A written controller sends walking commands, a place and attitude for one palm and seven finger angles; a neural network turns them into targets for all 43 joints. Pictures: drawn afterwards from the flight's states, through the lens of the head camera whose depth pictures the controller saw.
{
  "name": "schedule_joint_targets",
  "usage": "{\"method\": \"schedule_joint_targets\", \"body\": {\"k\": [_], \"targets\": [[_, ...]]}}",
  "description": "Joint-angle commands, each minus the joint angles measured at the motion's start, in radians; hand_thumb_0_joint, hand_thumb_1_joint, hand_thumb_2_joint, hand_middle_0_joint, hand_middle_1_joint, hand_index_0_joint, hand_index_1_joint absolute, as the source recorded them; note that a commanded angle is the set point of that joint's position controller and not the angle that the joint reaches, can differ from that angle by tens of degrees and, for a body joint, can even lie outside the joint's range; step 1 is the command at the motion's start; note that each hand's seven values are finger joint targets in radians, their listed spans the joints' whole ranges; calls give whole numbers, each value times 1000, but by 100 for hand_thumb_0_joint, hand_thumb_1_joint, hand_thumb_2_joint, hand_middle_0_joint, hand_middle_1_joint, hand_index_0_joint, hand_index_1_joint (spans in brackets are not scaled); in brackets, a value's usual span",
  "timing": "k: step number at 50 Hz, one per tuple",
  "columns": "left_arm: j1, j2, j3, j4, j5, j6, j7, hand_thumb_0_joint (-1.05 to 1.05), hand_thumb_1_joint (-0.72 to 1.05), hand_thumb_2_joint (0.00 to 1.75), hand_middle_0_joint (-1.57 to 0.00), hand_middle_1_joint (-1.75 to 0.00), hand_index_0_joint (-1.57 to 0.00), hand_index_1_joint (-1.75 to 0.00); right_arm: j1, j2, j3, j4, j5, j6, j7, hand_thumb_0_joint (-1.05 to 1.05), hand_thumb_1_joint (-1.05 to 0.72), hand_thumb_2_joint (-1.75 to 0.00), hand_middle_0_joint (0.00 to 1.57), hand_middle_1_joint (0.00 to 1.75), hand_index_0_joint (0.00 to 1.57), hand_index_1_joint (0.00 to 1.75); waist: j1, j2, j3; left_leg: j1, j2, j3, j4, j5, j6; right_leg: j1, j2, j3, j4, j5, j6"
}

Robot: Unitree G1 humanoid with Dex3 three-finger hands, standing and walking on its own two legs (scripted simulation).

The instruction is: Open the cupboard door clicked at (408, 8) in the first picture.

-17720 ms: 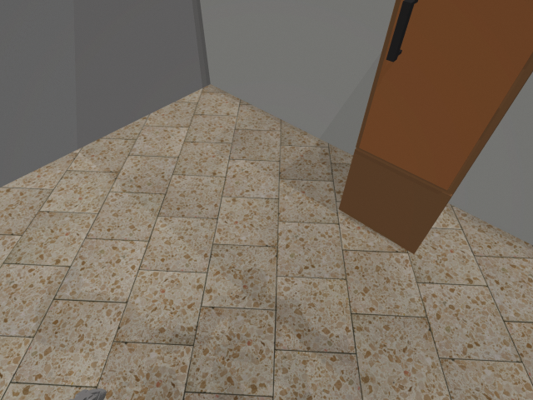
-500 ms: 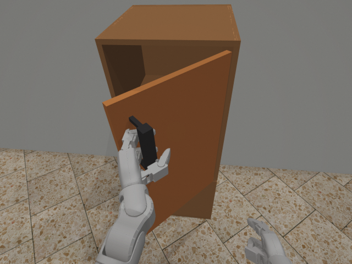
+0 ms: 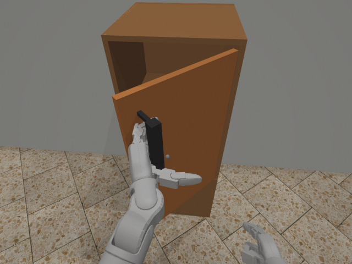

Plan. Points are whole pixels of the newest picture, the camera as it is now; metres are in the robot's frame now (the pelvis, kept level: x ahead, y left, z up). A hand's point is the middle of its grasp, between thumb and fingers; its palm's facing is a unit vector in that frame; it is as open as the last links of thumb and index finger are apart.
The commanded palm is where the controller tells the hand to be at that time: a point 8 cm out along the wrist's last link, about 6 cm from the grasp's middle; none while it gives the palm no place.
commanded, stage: open thumb and fingers to let go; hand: left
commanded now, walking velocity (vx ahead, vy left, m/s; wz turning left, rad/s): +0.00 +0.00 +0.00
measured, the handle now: (150, 143) +0.34 +0.09 +0.13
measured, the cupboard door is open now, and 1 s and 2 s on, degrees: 45 49 49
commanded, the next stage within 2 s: slide the hand sideways off the handle in 0.04 s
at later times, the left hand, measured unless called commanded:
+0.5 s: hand (166, 172) +0.26 +0.05 +0.13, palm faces -0.11 -0.99 +0.00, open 16.3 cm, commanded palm +0.23 +0.10 +0.13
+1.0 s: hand (144, 191) +0.22 +0.08 +0.13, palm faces -0.05 -1.00 -0.03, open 16.3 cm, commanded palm +0.18 +0.14 +0.13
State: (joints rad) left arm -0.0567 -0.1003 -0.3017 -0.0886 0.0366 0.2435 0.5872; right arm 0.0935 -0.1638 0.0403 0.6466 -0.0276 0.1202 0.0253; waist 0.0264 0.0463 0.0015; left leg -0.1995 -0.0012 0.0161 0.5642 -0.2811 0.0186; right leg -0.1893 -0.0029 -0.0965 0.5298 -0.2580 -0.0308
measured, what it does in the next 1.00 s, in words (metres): stands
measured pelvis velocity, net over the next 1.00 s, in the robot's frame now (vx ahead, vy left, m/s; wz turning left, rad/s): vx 0.02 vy -0.01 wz -0.01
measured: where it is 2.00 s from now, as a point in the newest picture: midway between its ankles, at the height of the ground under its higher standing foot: outside the picture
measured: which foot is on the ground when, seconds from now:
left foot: down 0.00-1.00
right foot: down 0.00-1.00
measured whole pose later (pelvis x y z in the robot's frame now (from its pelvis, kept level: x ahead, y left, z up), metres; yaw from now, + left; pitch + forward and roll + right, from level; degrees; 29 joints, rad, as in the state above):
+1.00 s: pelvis +0.02 -0.01 +0.00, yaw -1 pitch -3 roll +0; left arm 0.44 0.13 -0.14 -0.48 -0.10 0.10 -0.02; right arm 0.20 -0.21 0.07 0.48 0.02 -0.02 -0.01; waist 0.04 0.05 -0.02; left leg -0.19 0.01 0.02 0.57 -0.32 0.01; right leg -0.19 0.01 -0.09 0.55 -0.30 -0.04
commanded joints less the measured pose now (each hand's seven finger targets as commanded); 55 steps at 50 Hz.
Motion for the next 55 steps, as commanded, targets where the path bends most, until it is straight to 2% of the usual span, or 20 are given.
{"method": "schedule_joint_targets", "body": {"k": [1,7,8,9,10,11,13,15,17,19,22,24,29,38,41,43,47,50,52,55], "targets": [[-295,-150,4,-231,27,-55,26,0,-50,30,-15,-30,-15,-30,-208,-75,-28,-173,-1,-50,-2,0,-90,-90,20,30,20,30,16,-83,-160,36,5,-51,-76,112,-13,-19,-9,34,-103,-2,-23],[-334,-161,3,-206,30,-51,39,0,-50,30,-15,-30,-15,-30,-209,-75,-30,-166,-2,-57,-3,0,-90,-90,20,30,20,30,12,-113,-164,37,0,-50,-65,86,-10,-34,-12,43,-118,-49,-20],[-271,-100,-210,-220,103,-98,-192,0,-50,30,-15,-30,-15,-30,-108,-116,-32,-172,-2,-44,3,0,-90,-90,20,30,20,30,-80,-168,-95,73,-4,-59,-77,131,13,-68,-7,74,-97,61,-16],[-341,-21,-140,-270,60,-142,-314,0,-50,30,-15,-30,-15,-30,-96,-109,-37,-207,19,-33,-11,0,-90,-90,20,30,20,30,-58,-117,-184,75,-2,-52,-77,151,16,-26,-8,66,-72,118,-23],[-369,15,-133,-290,39,-175,-403,0,-50,30,-15,-30,-15,-30,-104,-104,-25,-233,21,-40,-26,0,-90,-90,20,30,20,30,-49,-77,-213,92,-9,-46,-72,153,19,-5,-9,67,-59,144,-22],[-389,40,-125,-284,15,-196,-476,0,-50,30,-15,-30,-15,-30,-92,-103,-20,-239,29,-49,-38,0,-90,-90,20,30,20,30,-60,-57,-214,102,-10,-47,-71,149,21,-11,-10,62,-58,148,-24],[-345,59,-76,-274,-57,-209,-565,0,-50,30,-15,-30,-15,-30,-98,-101,-9,-265,42,-75,-52,0,-90,-90,20,30,20,30,-42,-61,-200,90,-10,-56,-84,106,19,-17,-5,49,-66,96,-23],[-271,16,-42,-235,-131,-189,-569,0,-50,30,-15,-30,-15,-30,-112,-97,3,-271,52,-101,-55,0,-90,-90,20,30,20,30,-32,-69,-124,51,-2,-75,-110,35,8,-49,5,29,-77,8,-17],[-240,52,34,-244,-158,-167,-537,0,-50,30,-15,-30,-15,-30,-125,-103,4,-270,51,-113,-55,0,-90,-90,20,30,20,30,-10,-129,-116,23,-3,-72,-121,-7,5,-40,5,32,-96,-50,-9],[-181,91,78,-272,-147,-157,-502,0,-50,30,-15,-30,-15,-30,-129,-103,2,-275,48,-121,-48,0,-90,-90,20,30,20,30,11,-111,-127,20,-4,-62,-124,2,3,-25,2,40,-101,-60,-9],[-79,89,67,-353,-110,-157,-474,0,-50,30,-15,-30,-15,-30,-125,-100,-1,-297,45,-115,-28,0,-90,-90,20,30,20,30,21,-103,-131,23,5,-51,-125,59,2,-7,4,38,-86,1,-13],[-27,103,61,-393,-89,-159,-471,0,-50,30,-15,-30,-15,-30,-120,-102,-3,-305,43,-110,-20,0,-90,-90,20,30,20,30,22,-74,-116,18,7,-47,-123,69,0,-8,3,39,-83,11,-16],[39,164,107,-460,-81,-156,-481,0,-50,30,-15,-30,-15,-30,-123,-100,-2,-324,40,-107,-31,0,-90,-90,20,30,20,30,20,-87,-98,26,1,-31,-108,48,10,-14,-1,66,-126,-29,-9],[177,182,123,-580,-118,-190,-537,0,-50,30,-15,-30,-15,-30,-89,-107,-4,-334,43,-154,-40,0,-90,-90,20,30,20,30,6,-67,-120,47,-1,-24,-86,105,14,-4,2,61,-110,64,1],[238,196,136,-579,-125,-192,-560,0,-50,30,-15,-30,-15,-30,-77,-113,-4,-336,44,-170,-43,0,-90,-90,20,30,20,30,6,-62,-91,27,-3,-27,-82,100,14,-15,1,58,-102,71,3],[297,234,183,-595,-128,-198,-571,0,-50,30,-15,-30,-15,-30,-65,-115,-8,-337,43,-179,-46,0,-90,-90,20,30,20,30,15,-92,-107,24,-3,-24,-72,125,17,0,1,62,-96,108,5],[402,252,210,-640,-146,-212,-602,0,-50,30,-15,-30,-15,-30,-45,-117,-8,-343,46,-198,-47,0,-90,-90,20,30,20,30,19,-80,-118,16,-2,-20,-58,171,17,12,2,55,-68,191,7],[408,258,220,-660,-160,-225,-622,0,-50,30,-15,-30,-15,-30,-36,-122,-8,-344,47,-218,-50,0,-90,-90,20,30,20,30,9,-57,-76,1,-1,-24,-52,148,16,-20,1,54,-71,157,9],[465,289,266,-672,-176,-237,-634,0,-50,30,-15,-30,-15,-30,-23,-126,-13,-344,47,-236,-57,0,-90,-90,20,30,20,30,16,-85,-107,-3,-2,-22,-38,150,18,-10,0,63,-68,165,14],[497,304,290,-672,-193,-253,-656,0,-50,30,-15,-30,-15,-30,-8,-129,-12,-338,51,-256,-60,0,-90,-90,20,30,20,30,13,-74,-87,-24,-4,-23,-28,146,16,-22,-3,67,-66,156,14]]}}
